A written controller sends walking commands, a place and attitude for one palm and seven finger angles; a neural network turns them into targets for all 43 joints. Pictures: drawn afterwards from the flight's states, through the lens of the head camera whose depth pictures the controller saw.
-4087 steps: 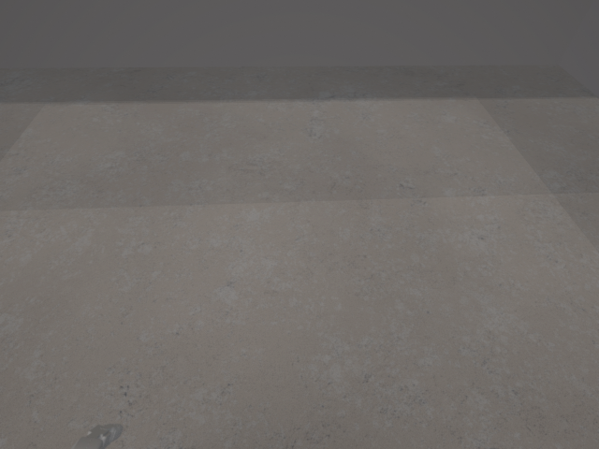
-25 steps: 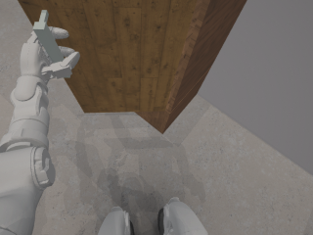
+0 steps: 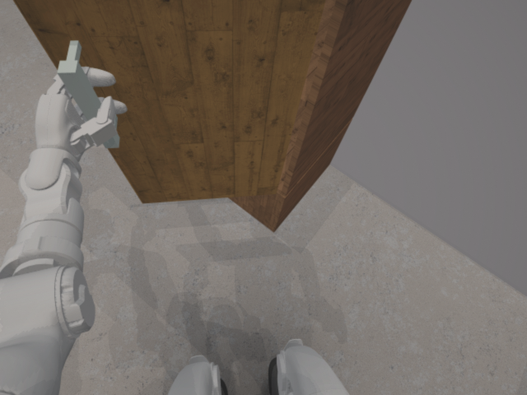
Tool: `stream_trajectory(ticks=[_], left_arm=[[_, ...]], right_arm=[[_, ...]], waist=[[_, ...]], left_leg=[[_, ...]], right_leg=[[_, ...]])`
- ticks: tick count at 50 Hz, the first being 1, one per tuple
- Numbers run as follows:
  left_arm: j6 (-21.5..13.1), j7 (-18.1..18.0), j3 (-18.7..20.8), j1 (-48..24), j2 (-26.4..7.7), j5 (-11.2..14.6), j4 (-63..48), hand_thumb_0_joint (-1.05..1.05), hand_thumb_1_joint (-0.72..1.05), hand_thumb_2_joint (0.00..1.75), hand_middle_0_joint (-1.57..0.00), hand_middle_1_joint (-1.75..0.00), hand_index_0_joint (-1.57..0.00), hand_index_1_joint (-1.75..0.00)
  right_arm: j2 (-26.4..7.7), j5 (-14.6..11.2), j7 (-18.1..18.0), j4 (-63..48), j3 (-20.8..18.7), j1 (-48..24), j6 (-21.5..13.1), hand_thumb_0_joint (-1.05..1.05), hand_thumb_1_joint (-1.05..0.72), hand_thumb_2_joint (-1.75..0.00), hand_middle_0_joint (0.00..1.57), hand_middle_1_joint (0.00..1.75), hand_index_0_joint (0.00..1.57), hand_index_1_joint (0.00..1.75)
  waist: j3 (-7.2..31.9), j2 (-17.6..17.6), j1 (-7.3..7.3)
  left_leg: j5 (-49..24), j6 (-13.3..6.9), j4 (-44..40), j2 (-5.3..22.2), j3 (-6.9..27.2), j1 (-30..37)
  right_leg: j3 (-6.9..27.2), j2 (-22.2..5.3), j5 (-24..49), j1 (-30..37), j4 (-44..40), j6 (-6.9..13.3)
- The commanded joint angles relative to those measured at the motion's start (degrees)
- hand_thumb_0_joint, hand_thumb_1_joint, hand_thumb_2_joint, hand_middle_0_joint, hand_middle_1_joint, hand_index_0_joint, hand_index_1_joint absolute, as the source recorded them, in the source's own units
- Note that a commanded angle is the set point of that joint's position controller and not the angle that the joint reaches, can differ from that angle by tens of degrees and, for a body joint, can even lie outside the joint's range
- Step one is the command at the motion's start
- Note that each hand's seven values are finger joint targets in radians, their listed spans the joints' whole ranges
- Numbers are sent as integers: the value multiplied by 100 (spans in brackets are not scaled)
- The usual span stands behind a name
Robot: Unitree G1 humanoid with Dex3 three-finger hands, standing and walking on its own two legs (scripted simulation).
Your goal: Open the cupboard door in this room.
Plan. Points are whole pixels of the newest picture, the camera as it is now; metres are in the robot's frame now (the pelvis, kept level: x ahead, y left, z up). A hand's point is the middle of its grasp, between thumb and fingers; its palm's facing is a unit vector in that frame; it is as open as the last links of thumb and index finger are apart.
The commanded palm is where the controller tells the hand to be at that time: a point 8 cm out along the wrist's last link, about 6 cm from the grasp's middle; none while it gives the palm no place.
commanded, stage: pull the door open along its arc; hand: left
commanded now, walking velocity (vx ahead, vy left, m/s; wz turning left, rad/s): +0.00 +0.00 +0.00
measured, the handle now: (95, 99) +0.55 +0.21 +0.06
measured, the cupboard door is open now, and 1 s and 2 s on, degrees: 45 91 90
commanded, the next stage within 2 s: open thumb and fingers to let go in 0.88 s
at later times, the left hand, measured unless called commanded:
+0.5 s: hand (151, 219) +0.35 +0.12 +0.07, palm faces +0.23 -0.97 +0.03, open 6.1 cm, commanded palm +0.29 +0.20 +0.06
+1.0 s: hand (222, 264) +0.28 +0.03 +0.07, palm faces +0.39 -0.92 +0.01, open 5.9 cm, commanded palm +0.24 +0.09 +0.06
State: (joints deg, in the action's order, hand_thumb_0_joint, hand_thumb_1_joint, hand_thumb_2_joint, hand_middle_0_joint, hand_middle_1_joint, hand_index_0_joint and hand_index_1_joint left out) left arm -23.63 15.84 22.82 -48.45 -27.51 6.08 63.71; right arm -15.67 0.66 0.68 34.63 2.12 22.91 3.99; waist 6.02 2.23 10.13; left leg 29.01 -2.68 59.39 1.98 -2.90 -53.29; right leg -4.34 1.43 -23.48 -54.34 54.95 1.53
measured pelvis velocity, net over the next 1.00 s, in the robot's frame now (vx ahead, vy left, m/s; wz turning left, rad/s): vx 0.01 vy -0.06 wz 0.07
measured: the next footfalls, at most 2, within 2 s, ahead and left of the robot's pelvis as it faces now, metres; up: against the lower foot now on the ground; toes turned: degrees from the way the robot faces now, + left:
none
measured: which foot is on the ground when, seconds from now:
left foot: down 0.00-1.00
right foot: down 0.00-1.00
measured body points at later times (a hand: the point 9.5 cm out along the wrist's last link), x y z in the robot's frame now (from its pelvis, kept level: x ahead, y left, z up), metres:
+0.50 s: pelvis +0.00 -0.02 +0.02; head +0.07 -0.02 +0.46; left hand +0.33 +0.17 +0.07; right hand +0.15 -0.25 -0.09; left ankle -0.02 +0.09 -0.67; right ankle +0.02 -0.11 -0.67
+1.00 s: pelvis +0.01 -0.06 +0.02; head +0.06 -0.09 +0.47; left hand +0.26 +0.08 +0.07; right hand +0.17 -0.28 -0.10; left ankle -0.02 +0.09 -0.67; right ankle +0.02 -0.11 -0.67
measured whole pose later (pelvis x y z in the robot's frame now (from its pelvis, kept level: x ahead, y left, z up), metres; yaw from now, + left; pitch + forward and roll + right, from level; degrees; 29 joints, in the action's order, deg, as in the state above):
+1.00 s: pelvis +0.01 -0.06 +0.02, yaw +4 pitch +12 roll +2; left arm -20.1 -28.0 -10.4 10.2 6.1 -3.2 7.8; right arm -12.3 3.8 1.4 33.2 -1.0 13.3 -0.5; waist 7.0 1.7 1.5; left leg 26.4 1.9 51.1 0.6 -0.1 -36.4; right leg -6.6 0.5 -26.0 -39.3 53.2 5.9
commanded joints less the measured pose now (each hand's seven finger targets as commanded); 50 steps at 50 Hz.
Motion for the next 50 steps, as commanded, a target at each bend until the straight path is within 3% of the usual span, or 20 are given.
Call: stream_trajectory(ticks=[1, 6, 11, 12, 13, 14, 15, 18, 21, 23, 25, 27, 28, 32, 34, 41, 44, 48, 49, 50], left_arm=[[-402, 96, 96, -1252, -1286, 225, -1641, 0, 90, 90, -40, -135, -40, -135], [-357, 61, 85, 150, -1030, 424, -2587, 0, 90, 90, -40, -135, -40, -135], [-292, -9, -135, 1853, -435, 687, -3579, 0, 90, 90, -40, -135, -40, -135], [-289, -52, -74, 2270, -414, 737, -3834, 0, 90, 90, -40, -135, -40, -135], [-327, -638, 449, 2414, -325, 994, -4353, 0, 90, 90, -40, -135, -40, -135], [-271, -1052, 176, 2972, 252, 974, -4380, 0, 90, 90, -40, -135, -40, -135], [-226, -1355, 134, 3277, 426, 944, -4407, 0, 90, 90, -40, -135, -40, -135], [-274, -2128, 4, 3548, 548, 577, -4958, 0, 90, 90, -40, -135, -40, -135], [-323, -2869, -396, 3733, 1014, 108, -5495, 0, 90, 90, -40, -135, -40, -135], [-290, -3279, -704, 3971, 1318, -125, -5599, 0, 90, 90, -40, -135, -40, -135], [-228, -3669, -895, 3896, 1593, -239, -5668, 0, 90, 90, -40, -135, -40, -135], [-164, -3912, -1210, 3965, 1898, -372, -5757, 0, 90, 90, -40, -135, -40, -135], [-132, -4064, -1227, 3919, 1917, -411, -5776, 0, 90, 90, -40, -135, -40, -135], [-83, -4172, -1706, 4084, 2163, -681, -6026, 0, 90, 90, -40, -135, -40, -135], [-50, -4132, -2008, 4414, 2378, -769, -6041, 0, 90, 90, -40, -135, -40, -135], [10, -4033, -2783, 5296, 3031, -647, -6670, 0, 90, 90, -40, -135, -40, -135], [-6, -4168, -3085, 5249, 3224, -754, -6793, 0, 90, 90, -40, -135, -40, -135], [-38, -4452, -3488, 5047, 3419, -1164, -6893, 0, 90, 90, -40, -135, -40, -135], [-55, -4545, -3391, 4460, 3239, -1267, -6783, 0, 90, 90, -40, -135, -40, -135], [-81, -4597, -3219, 4444, 3080, -1346, -6681, 0, 83, 87, -40, -134, -40, -134]], right_arm=[[-980, -65, -58, -450, -391, 842, -72, 0, -90, -90, 20, 30, 20, 30], [-893, -140, -9, -712, -439, 599, -81, 0, -90, -90, 20, 30, 20, 30], [-784, -211, 58, -983, -461, 211, -185, 0, -90, -90, 20, 30, 20, 30], [-765, -209, 70, -1054, -469, 120, -203, 0, -90, -90, 20, 30, 20, 30], [-630, -202, 80, -1114, -489, -53, -260, 0, -90, -90, 20, 30, 20, 30], [-534, -181, 128, -1127, -468, -173, -323, 0, -90, -90, 20, 30, 20, 30], [-528, -183, 162, -1116, -461, -267, -346, 0, -90, -90, 20, 30, 20, 30], [-499, -86, 183, -1137, -479, -471, -354, 0, -90, -90, 20, 30, 20, 30], [-332, 35, 185, -1124, -458, -703, -374, 0, -90, -90, 20, 30, 20, 30], [-288, 102, 173, -1126, -447, -802, -351, 0, -90, -90, 20, 30, 20, 30], [-252, 138, 140, -1108, -427, -982, -335, 0, -90, -90, 20, 30, 20, 30], [-192, 166, 99, -1102, -411, -1106, -339, 0, -90, -90, 20, 30, 20, 30], [-185, 190, 67, -1082, -406, -1134, -341, 0, -90, -90, 20, 30, 20, 30], [-105, 225, -5, -1025, -395, -1228, -365, 0, -90, -90, 20, 30, 20, 30], [-78, 231, -11, -1010, -397, -1223, -387, 0, -90, -90, 20, 30, 20, 30], [-13, 226, 10, -1086, -380, -1326, -568, 0, -90, -90, 20, 30, 20, 30], [-10, 255, 19, -1061, -398, -1358, -672, 0, -90, -90, 20, 30, 20, 30], [26, 314, 36, -1007, -413, -1385, -801, 0, -90, -90, 20, 30, 20, 30], [11, 331, 11, -913, -416, -1396, -813, 0, -90, -90, 20, 30, 20, 30], [22, 341, -21, -876, -430, -1414, -814, 0, -90, -90, 20, 30, 20, 30]], waist=[[3076, 395, -319], [3041, 306, -627], [2536, 86, -857], [2518, 68, -945], [2447, 125, -1270], [2262, 94, -1270], [1967, 3, -1258], [1859, -480, -1260], [1959, -52, -1330], [1821, -337, -1288], [1738, -548, -1277], [1654, -516, -1235], [1656, -756, -1219], [1756, -485, -1168], [1671, -543, -1116], [1600, -731, -1026], [1389, -946, -910], [1374, -876, -831], [1322, -909, -732], [1355, -895, -822]], left_leg=[[-3456, 150, -665, -46, 529, 2063], [-3601, 120, -882, -74, 383, 2008], [-3456, 92, -1125, -103, 214, 1754], [-3322, 87, -1179, -130, 173, 1684], [-3311, 170, -1227, -150, 164, 1658], [-3232, 213, -1267, -168, 127, 1653], [-2981, 256, -1310, -169, 124, 1599], [-2471, 236, -1302, -212, 144, 1425], [-2464, 264, -1247, -226, 118, 1586], [-2344, 250, -1213, -221, 168, 1571], [-1959, 250, -1214, -253, 182, 1484], [-1736, 234, -1207, -288, 164, 1494], [-1678, 213, -1182, -298, 189, 1442], [-1682, 212, -1150, -322, 166, 1532], [-1709, 212, -1142, -310, 175, 1545], [-1681, 256, -1150, -317, 235, 1614], [-1474, 276, -1083, -316, 313, 1471], [-1325, 271, -927, -327, 377, 1389], [-1212, 258, -857, -326, 385, 1296], [-1138, 261, -816, -341, 378, 1198]], right_leg=[[243, 159, 2597, 1940, -453, -15], [297, 113, 2959, 2524, -545, -1], [324, 47, 3148, 2932, -637, 4], [349, 35, 3152, 3088, -653, 9], [255, 64, 3039, 3083, -676, 27], [219, 58, 2942, 3008, -682, 9], [173, 52, 2719, 2852, -722, -4], [217, 18, 2438, 2980, -684, -2], [276, -62, 2429, 2942, -580, 26], [279, -65, 2325, 2910, -627, 29], [325, -113, 2010, 2902, -708, -2], [389, -140, 1831, 2937, -823, -21], [453, -152, 1794, 3025, -908, -32], [635, -243, 2058, 3219, -983, -54], [696, -293, 2309, 3283, -1043, -83], [860, -449, 3001, 3596, -1180, -212], [1008, -536, 2796, 3458, -1275, -261], [1177, -608, 2363, 3158, -1300, -246], [1202, -646, 2138, 3002, -1291, -255], [1269, -665, 1884, 3015, -1298, -243]])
